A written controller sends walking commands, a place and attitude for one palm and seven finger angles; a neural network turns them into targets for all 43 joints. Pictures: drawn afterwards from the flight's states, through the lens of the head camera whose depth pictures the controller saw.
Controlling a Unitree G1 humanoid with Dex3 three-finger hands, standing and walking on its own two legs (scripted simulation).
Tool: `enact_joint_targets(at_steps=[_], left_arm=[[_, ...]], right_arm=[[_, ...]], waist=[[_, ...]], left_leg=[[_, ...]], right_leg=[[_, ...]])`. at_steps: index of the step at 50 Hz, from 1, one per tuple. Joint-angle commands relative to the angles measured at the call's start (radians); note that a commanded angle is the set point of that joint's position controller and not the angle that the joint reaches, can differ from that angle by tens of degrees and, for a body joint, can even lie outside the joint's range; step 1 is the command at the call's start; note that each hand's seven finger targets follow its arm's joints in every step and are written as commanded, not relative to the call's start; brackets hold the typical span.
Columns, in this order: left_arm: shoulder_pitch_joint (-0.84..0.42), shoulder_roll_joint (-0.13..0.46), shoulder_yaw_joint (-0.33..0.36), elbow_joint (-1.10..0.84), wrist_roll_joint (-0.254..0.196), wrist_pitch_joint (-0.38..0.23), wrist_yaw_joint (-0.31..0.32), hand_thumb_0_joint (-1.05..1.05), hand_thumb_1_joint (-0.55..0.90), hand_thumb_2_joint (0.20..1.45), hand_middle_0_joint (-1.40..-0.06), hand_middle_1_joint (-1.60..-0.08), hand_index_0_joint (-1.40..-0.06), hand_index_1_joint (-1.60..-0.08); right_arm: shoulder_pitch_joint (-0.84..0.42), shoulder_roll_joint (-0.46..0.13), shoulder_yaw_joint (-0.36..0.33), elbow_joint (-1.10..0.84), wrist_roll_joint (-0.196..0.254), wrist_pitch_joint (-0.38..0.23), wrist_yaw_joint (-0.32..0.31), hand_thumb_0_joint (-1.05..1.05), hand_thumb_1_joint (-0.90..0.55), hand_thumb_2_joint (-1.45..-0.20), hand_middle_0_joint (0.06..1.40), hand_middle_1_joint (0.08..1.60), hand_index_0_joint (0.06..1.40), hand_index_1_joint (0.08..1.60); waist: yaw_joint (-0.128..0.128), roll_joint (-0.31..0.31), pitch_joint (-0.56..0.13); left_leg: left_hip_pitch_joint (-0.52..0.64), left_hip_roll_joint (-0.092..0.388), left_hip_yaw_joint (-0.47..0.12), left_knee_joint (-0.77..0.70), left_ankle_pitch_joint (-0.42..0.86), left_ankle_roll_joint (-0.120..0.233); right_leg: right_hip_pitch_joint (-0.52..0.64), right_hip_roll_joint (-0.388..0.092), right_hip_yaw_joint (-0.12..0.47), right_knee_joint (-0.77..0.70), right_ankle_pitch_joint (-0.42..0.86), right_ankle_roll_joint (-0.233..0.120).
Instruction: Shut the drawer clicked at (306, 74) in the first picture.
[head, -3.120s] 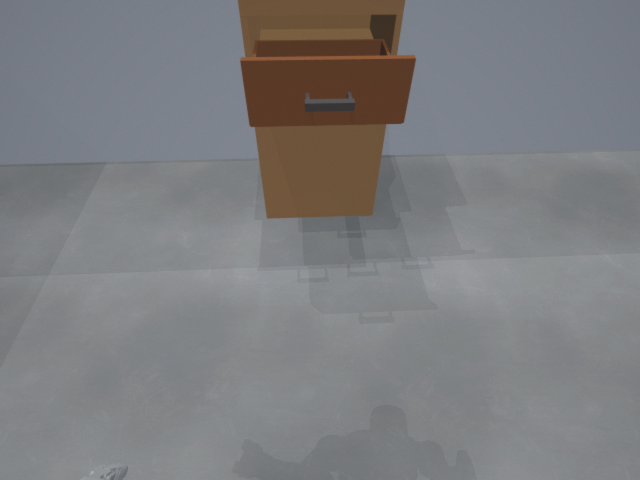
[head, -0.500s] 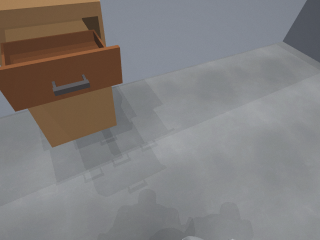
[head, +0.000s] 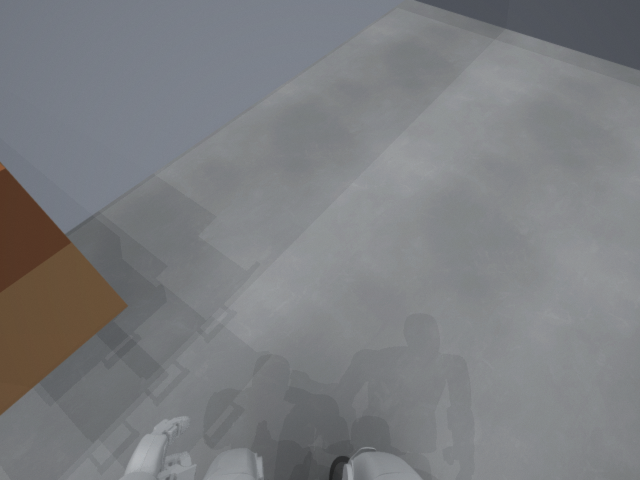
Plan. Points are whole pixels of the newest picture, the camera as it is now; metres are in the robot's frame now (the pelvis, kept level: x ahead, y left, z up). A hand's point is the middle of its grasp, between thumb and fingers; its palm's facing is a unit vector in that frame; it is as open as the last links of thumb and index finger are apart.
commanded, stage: turn to face it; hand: left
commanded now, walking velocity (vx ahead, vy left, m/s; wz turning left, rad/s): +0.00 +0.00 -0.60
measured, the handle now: out of the picture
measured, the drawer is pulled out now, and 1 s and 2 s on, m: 0.29 0.29 0.29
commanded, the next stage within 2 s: take the last steps up to it in 1.80 s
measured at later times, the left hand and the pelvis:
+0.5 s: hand out of the picture +0.07 +0.25 -0.15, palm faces +0.11 -0.98 -0.18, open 7.4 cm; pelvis +0.04 +0.06 +0.03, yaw +3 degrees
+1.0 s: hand out of the picture +0.06 +0.22 -0.12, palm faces +0.34 -0.90 -0.27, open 7.4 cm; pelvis +0.01 +0.00 +0.02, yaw +21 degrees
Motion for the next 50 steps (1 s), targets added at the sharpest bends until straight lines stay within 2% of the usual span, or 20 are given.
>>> enact_joint_targets(at_steps=[1,4,10,13,14,15,16,18,21,24,29,36,38,39,40,41,42,44,46,50], left_arm=[[0.030,0.179,0.061,-0.066,0.005,-0.006,0.026,0.000,0.900,0.900,-0.200,-0.300,-0.200,-0.300],[0.068,0.175,0.063,-0.056,0.009,0.003,0.018,0.000,0.900,0.900,-0.200,-0.300,-0.200,-0.300],[0.150,0.142,0.053,-0.029,0.019,0.002,0.026,0.000,0.900,0.900,-0.200,-0.300,-0.200,-0.300],[0.154,0.109,0.030,0.018,0.003,-0.007,0.036,0.000,0.900,0.900,-0.200,-0.300,-0.200,-0.300],[0.172,0.078,0.022,0.030,-0.002,-0.005,0.037,0.000,0.900,0.900,-0.200,-0.300,-0.200,-0.300],[0.200,0.041,0.013,0.034,-0.007,-0.005,0.033,0.000,0.900,0.900,-0.200,-0.300,-0.200,-0.300],[0.188,0.056,0.010,0.041,-0.002,-0.001,0.032,0.000,0.900,0.900,-0.200,-0.300,-0.200,-0.300],[0.158,0.076,0.018,0.059,0.006,0.006,0.030,0.000,0.900,0.900,-0.200,-0.300,-0.200,-0.300],[0.159,0.079,0.033,0.060,0.001,0.004,0.031,0.000,0.900,0.900,-0.200,-0.300,-0.200,-0.300],[0.122,0.078,0.038,0.046,-0.003,0.001,0.033,0.000,0.900,0.900,-0.200,-0.300,-0.200,-0.300],[0.061,0.075,0.042,0.017,-0.010,0.008,0.036,0.000,0.900,0.900,-0.200,-0.300,-0.200,-0.300],[0.114,0.094,0.048,-0.002,-0.018,0.010,0.041,0.000,0.900,0.900,-0.200,-0.300,-0.200,-0.300],[0.174,0.127,0.058,0.006,-0.016,-0.002,0.047,0.000,0.900,0.900,-0.200,-0.300,-0.200,-0.300],[0.188,0.205,0.071,0.003,-0.004,-0.011,0.054,0.000,0.900,0.900,-0.200,-0.300,-0.200,-0.300],[0.182,0.261,0.078,-0.013,0.007,-0.011,0.054,0.000,0.900,0.900,-0.200,-0.300,-0.200,-0.300],[0.167,0.250,0.073,-0.032,0.001,-0.006,0.052,0.000,0.900,0.900,-0.200,-0.300,-0.200,-0.300],[0.109,0.223,0.068,-0.045,0.001,-0.004,0.051,0.000,0.900,0.900,-0.200,-0.300,-0.200,-0.300],[0.028,0.166,0.049,-0.067,0.005,-0.005,0.048,0.000,0.900,0.900,-0.200,-0.300,-0.200,-0.300],[0.061,0.159,0.045,-0.072,0.007,-0.015,0.046,0.000,0.900,0.900,-0.200,-0.300,-0.200,-0.300],[0.143,0.202,0.051,-0.056,0.013,-0.011,0.046,0.000,0.900,0.900,-0.200,-0.300,-0.200,-0.300]], right_arm=[[0.087,-0.094,-0.028,-0.066,-0.011,0.006,-0.008,0.000,-0.900,-0.900,0.200,0.300,0.200,0.300],[0.010,-0.099,-0.031,-0.102,-0.012,0.005,-0.002,0.000,-0.900,-0.900,0.200,0.300,0.200,0.300],[-0.033,-0.066,-0.014,-0.099,-0.001,-0.018,0.003,0.000,-0.900,-0.900,0.200,0.300,0.200,0.300],[0.058,-0.046,0.001,-0.031,0.005,-0.038,0.004,0.000,-0.900,-0.900,0.200,0.300,0.200,0.300],[0.054,-0.070,0.001,-0.024,0.005,-0.046,0.005,0.000,-0.900,-0.900,0.200,0.300,0.200,0.300],[0.020,-0.117,-0.001,-0.035,-0.004,-0.048,0.004,0.000,-0.900,-0.900,0.200,0.300,0.200,0.300],[-0.056,-0.145,-0.003,-0.050,-0.003,-0.043,0.001,0.000,-0.900,-0.900,0.200,0.300,0.200,0.300],[-0.090,-0.144,-0.004,-0.048,-0.004,-0.037,-0.011,0.000,-0.900,-0.900,0.200,0.300,0.200,0.300],[-0.031,-0.167,-0.020,-0.026,-0.002,-0.038,-0.020,0.000,-0.900,-0.900,0.200,0.300,0.200,0.300],[0.007,-0.187,-0.033,-0.024,0.000,-0.032,-0.018,0.000,-0.900,-0.900,0.200,0.300,0.200,0.300],[0.035,-0.207,-0.055,-0.028,-0.003,-0.021,-0.015,0.000,-0.900,-0.900,0.200,0.300,0.200,0.300],[-0.048,-0.232,-0.082,-0.078,-0.004,-0.005,-0.004,0.000,-0.900,-0.900,0.200,0.300,0.200,0.300],[-0.075,-0.214,-0.084,-0.095,0.007,-0.004,0.004,0.000,-0.900,-0.900,0.200,0.300,0.200,0.300],[-0.063,-0.160,-0.077,-0.107,0.017,-0.006,0.012,0.000,-0.900,-0.900,0.200,0.300,0.200,0.300],[-0.072,-0.128,-0.074,-0.140,0.008,-0.008,0.012,0.000,-0.900,-0.900,0.200,0.300,0.200,0.300],[-0.092,-0.176,-0.088,-0.134,-0.006,0.007,0.014,0.000,-0.900,-0.900,0.200,0.300,0.200,0.300],[-0.108,-0.166,-0.090,-0.122,-0.007,0.021,0.022,0.000,-0.900,-0.900,0.200,0.300,0.200,0.300],[-0.081,-0.156,-0.087,-0.099,-0.008,0.028,0.038,0.000,-0.900,-0.900,0.200,0.300,0.200,0.300],[-0.084,-0.145,-0.079,-0.101,-0.007,0.030,0.045,0.000,-0.900,-0.900,0.200,0.300,0.200,0.300],[-0.174,-0.140,-0.070,-0.137,-0.003,0.035,0.050,0.000,-0.900,-0.900,0.200,0.300,0.200,0.300]], waist=[[0.019,-0.063,-0.198],[0.048,-0.089,-0.169],[0.080,-0.122,-0.216],[0.042,-0.098,-0.209],[0.054,0.005,-0.175],[0.082,0.158,-0.132],[0.093,0.258,-0.095],[0.093,0.215,-0.040],[0.079,0.135,-0.116],[0.053,0.119,-0.170],[0.024,0.147,-0.197],[0.062,0.186,-0.234],[0.099,0.115,-0.240],[0.105,-0.083,-0.237],[0.109,-0.268,-0.197],[0.109,-0.214,-0.170],[0.081,-0.210,-0.105],[0.031,-0.143,-0.031],[0.043,-0.166,-0.046],[0.085,-0.158,-0.056]], left_leg=[[0.013,-0.001,-0.038,-0.087,0.082,-0.006],[0.006,-0.030,-0.045,-0.191,0.090,-0.002],[0.108,-0.096,-0.039,-0.508,0.017,0.045],[0.326,-0.110,-0.061,-0.857,0.161,0.067],[0.346,-0.050,-0.153,-0.957,0.171,0.084],[0.262,0.076,-0.309,-1.020,0.188,0.133],[0.176,0.137,-0.407,-1.081,0.200,0.176],[0.154,0.112,-0.394,-1.068,0.406,0.200],[0.338,0.111,-0.370,-0.972,0.785,0.244],[0.442,0.089,-0.358,-0.920,0.905,0.252],[0.452,0.075,-0.435,-0.900,0.866,0.262],[0.298,0.016,-0.524,-0.867,0.701,0.228],[0.129,-0.043,-0.486,-0.801,0.498,0.158],[-0.075,-0.124,-0.366,-0.663,0.223,0.092],[-0.191,-0.230,-0.153,-0.439,-0.128,0.028],[-0.137,-0.174,-0.177,-0.256,-0.120,0.036],[-0.123,-0.153,-0.168,-0.154,-0.072,0.035],[-0.121,-0.118,-0.127,-0.062,0.037,0.023],[-0.120,-0.112,-0.087,-0.058,0.074,0.003],[-0.091,-0.102,-0.044,-0.195,0.034,-0.010]], right_leg=[[0.019,-0.268,0.297,-0.335,0.070,-0.079],[0.001,-0.243,0.361,-0.366,-0.123,-0.067],[0.131,-0.251,0.384,-0.383,-0.165,-0.079],[0.093,-0.207,0.286,-0.358,-0.216,-0.009],[0.053,-0.167,0.232,-0.271,-0.207,0.035],[0.047,-0.112,0.152,-0.191,-0.159,0.080],[0.072,-0.084,0.061,-0.115,-0.148,0.121],[0.058,-0.073,0.067,0.041,-0.170,0.129],[-0.065,-0.076,0.090,0.261,-0.260,0.139],[-0.124,-0.083,0.093,0.329,-0.271,0.159],[-0.100,-0.075,0.105,0.270,-0.292,0.175],[0.128,-0.034,0.112,0.000,-0.203,0.156],[0.356,-0.081,0.126,-0.254,-0.022,0.149],[0.527,-0.279,0.293,-0.341,-0.024,0.100],[0.483,-0.523,0.471,-0.353,0.071,-0.016],[0.304,-0.528,0.429,-0.365,-0.016,-0.054],[0.194,-0.466,0.391,-0.386,-0.084,-0.047],[0.128,-0.383,0.229,-0.357,-0.031,-0.025],[0.171,-0.359,0.147,-0.327,0.075,-0.016],[0.228,-0.390,0.110,-0.308,0.127,-0.033]])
